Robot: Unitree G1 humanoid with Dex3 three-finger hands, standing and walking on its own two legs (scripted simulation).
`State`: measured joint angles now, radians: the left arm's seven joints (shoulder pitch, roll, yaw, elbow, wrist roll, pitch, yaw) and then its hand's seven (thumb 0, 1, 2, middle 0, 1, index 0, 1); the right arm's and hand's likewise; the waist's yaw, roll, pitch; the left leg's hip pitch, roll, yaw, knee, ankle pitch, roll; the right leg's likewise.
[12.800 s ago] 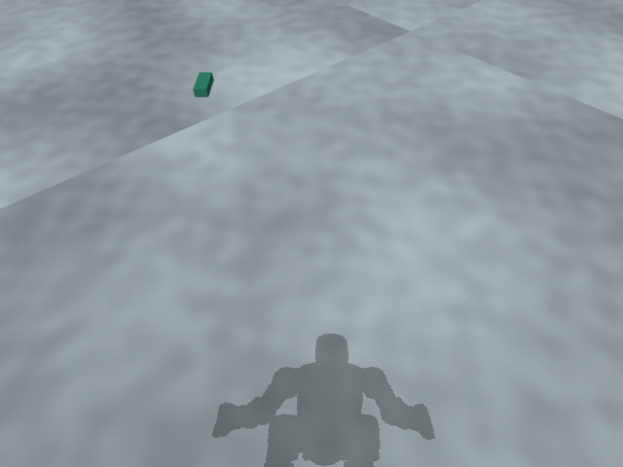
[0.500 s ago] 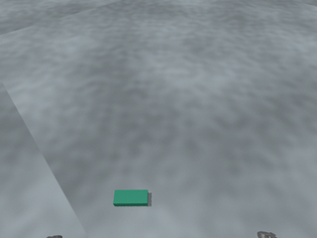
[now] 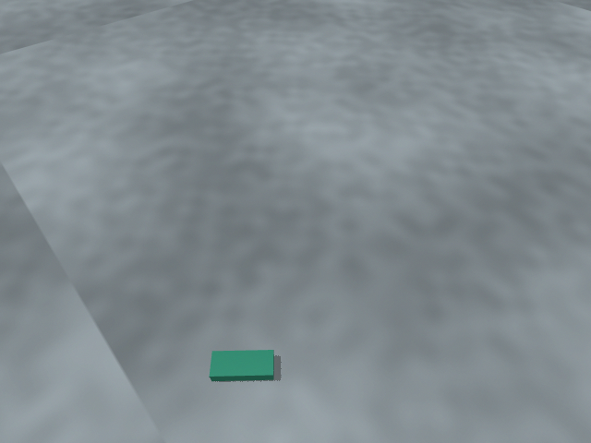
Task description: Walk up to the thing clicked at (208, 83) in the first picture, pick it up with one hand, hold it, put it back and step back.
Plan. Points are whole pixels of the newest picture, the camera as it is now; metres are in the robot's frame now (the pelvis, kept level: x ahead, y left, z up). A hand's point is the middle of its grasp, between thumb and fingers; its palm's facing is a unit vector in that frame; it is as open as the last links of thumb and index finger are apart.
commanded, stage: stand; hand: left
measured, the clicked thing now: (242, 365) +0.45 +0.17 -0.76
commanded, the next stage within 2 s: none
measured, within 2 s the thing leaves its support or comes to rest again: neither
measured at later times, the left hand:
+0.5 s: hand out of the picture +0.09 +0.26 -0.16, palm faces -0.01 -0.94 -0.35, open 7.4 cm
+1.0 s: hand out of the picture +0.09 +0.25 -0.16, palm faces -0.01 -0.94 -0.35, open 7.4 cm
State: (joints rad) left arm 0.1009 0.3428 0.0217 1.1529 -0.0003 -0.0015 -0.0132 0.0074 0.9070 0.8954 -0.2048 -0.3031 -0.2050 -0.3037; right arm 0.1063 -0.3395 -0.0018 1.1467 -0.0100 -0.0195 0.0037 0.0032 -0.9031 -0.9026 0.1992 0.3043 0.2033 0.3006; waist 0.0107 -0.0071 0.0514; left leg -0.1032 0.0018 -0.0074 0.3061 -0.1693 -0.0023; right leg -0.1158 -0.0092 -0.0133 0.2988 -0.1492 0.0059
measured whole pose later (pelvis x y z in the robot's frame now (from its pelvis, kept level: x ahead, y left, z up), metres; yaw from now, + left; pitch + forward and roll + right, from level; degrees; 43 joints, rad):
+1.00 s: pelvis +0.02 +0.00 +0.00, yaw +1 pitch -1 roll +0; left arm 0.11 0.35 -0.01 1.13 0.01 -0.02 0.00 0.01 0.91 0.90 -0.21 -0.30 -0.21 -0.30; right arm 0.11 -0.35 0.01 1.14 -0.01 -0.01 0.00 0.00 -0.90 -0.90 0.20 0.30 0.20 0.30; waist 0.01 0.01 0.04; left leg -0.08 0.00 -0.02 0.29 -0.19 -0.01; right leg -0.09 -0.01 -0.02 0.30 -0.18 0.00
